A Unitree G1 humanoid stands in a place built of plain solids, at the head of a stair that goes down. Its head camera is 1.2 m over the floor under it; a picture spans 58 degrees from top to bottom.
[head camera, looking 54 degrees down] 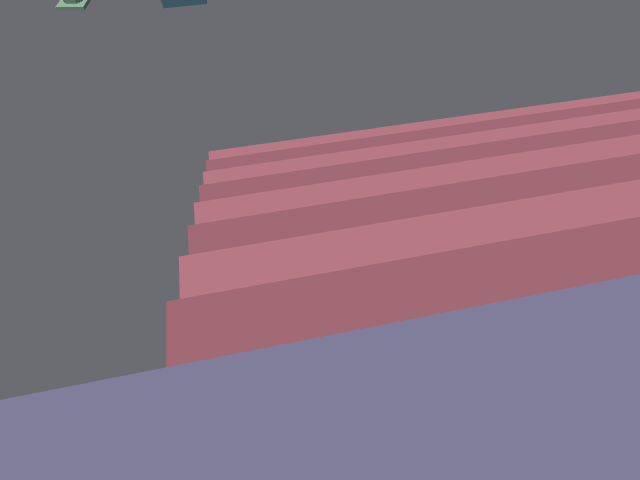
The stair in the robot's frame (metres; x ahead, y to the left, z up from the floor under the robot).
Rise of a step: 0.19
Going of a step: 0.33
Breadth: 5.70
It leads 12 degrees to the left of straight ahead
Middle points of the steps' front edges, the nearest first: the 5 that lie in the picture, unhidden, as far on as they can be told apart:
2.30 -2.03 -0.78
2.63 -1.96 -0.97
2.95 -1.89 -1.17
3.28 -1.82 -1.36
3.60 -1.76 -1.56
